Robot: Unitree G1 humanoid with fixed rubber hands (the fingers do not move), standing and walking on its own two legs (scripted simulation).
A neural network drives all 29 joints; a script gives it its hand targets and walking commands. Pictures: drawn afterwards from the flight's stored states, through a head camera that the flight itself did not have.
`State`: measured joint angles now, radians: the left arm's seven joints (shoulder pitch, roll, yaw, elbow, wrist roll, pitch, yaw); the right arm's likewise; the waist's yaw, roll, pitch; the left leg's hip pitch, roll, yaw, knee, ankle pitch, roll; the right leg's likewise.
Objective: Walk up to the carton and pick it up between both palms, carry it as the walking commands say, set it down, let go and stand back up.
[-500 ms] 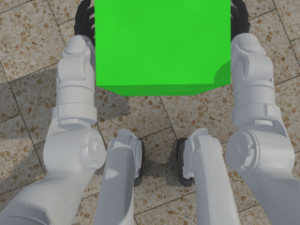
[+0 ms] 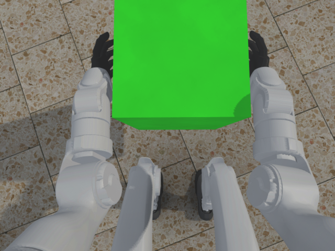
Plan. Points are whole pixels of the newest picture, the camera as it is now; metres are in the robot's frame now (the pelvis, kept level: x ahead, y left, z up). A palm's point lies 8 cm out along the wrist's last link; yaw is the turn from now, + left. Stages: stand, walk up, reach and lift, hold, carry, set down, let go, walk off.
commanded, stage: reach and lift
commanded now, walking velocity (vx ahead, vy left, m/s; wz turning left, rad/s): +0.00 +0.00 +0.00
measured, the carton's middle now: (178, 78) +0.50 +0.01 -0.13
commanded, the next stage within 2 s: none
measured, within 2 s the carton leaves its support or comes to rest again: neither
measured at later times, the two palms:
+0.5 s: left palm (87, 66) +0.47 +0.18 +0.01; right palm (275, 65) +0.47 -0.16 +0.01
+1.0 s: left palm (65, 63) +0.44 +0.18 +0.08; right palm (304, 59) +0.44 -0.16 +0.08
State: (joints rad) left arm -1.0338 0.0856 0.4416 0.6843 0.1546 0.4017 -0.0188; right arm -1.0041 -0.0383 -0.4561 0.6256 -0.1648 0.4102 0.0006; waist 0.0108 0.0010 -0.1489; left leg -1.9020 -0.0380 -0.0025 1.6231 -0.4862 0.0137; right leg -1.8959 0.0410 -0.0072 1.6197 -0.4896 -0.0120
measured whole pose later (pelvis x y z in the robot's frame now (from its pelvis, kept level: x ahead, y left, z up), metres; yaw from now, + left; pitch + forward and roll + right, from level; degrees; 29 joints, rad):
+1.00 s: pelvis +0.04 +0.00 +0.13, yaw +1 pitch +33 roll +0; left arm -0.69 -0.02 0.43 0.58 0.20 0.38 -0.06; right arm -0.67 0.06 -0.43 0.54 -0.22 0.38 0.05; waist 0.00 -0.01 -0.19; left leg -1.32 -0.04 -0.02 1.13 -0.39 0.01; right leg -1.32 0.04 0.01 1.13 -0.39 -0.02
